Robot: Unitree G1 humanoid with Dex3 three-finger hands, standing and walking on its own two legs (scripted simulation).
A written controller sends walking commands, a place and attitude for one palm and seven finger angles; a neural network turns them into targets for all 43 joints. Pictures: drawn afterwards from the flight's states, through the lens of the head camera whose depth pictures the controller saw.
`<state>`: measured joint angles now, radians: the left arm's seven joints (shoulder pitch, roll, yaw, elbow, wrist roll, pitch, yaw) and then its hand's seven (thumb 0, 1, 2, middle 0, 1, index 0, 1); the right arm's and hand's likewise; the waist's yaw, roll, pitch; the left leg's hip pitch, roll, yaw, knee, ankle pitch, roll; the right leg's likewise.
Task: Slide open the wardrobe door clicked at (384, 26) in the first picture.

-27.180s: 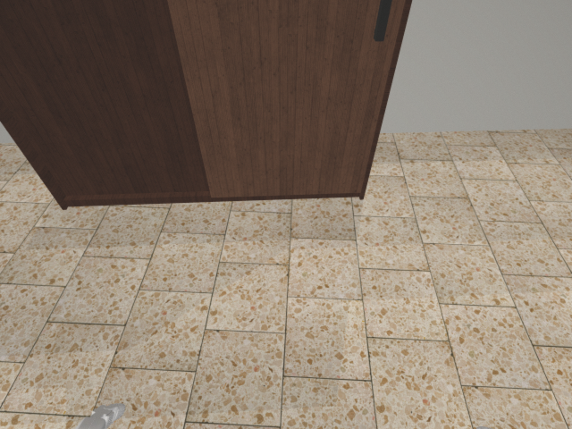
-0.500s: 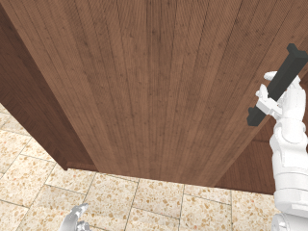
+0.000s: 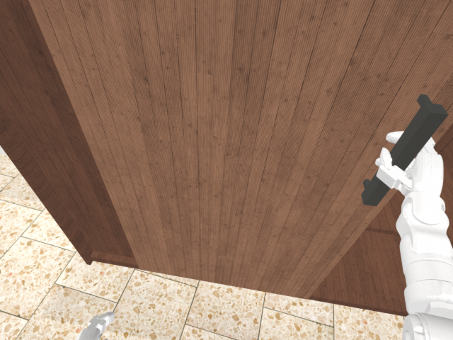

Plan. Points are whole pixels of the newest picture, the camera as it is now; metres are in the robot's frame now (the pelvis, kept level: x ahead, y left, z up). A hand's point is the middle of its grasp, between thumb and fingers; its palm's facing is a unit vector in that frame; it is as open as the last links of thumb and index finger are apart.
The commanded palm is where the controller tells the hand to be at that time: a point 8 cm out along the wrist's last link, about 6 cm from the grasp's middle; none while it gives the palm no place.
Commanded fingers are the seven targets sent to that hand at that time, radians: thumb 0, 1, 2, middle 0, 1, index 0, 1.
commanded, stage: loosen the grip on the handle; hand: right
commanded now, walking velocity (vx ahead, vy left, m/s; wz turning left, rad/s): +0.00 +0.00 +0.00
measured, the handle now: (393, 154) +0.43 -0.28 +0.14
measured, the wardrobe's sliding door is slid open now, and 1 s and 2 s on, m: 0.47 0.47 0.47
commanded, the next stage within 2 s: slip the hand off the handle in 0.66 s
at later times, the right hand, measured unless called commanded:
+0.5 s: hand (389, 170) +0.39 -0.26 +0.13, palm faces +0.34 +0.92 -0.18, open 12.7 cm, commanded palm +0.35 -0.30 +0.14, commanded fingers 0.00 0.55 -0.20 0.29 1.20 0.29 1.20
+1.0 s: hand (403, 174) +0.38 -0.29 +0.14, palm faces +0.40 +0.90 -0.17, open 14.5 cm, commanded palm +0.34 -0.33 +0.14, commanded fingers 0.00 0.55 -0.20 0.25 1.15 0.25 1.15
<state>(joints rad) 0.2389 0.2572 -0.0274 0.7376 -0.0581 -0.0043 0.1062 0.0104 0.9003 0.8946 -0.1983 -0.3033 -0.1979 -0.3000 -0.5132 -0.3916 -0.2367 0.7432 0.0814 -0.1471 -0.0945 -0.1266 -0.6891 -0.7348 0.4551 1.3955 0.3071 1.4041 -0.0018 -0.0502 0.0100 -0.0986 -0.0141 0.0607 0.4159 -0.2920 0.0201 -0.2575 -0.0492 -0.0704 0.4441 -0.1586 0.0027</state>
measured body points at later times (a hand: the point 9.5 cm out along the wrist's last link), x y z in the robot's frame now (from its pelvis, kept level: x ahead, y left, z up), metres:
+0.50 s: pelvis -0.03 -0.01 -0.01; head -0.02 -0.02 +0.44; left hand +0.09 +0.26 -0.11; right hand +0.37 -0.31 +0.15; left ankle -0.04 +0.10 -0.74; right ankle +0.05 -0.12 -0.74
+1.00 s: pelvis -0.01 -0.02 -0.01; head +0.00 -0.02 +0.44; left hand +0.13 +0.23 -0.11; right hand +0.36 -0.33 +0.15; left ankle -0.04 +0.10 -0.74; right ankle +0.05 -0.12 -0.74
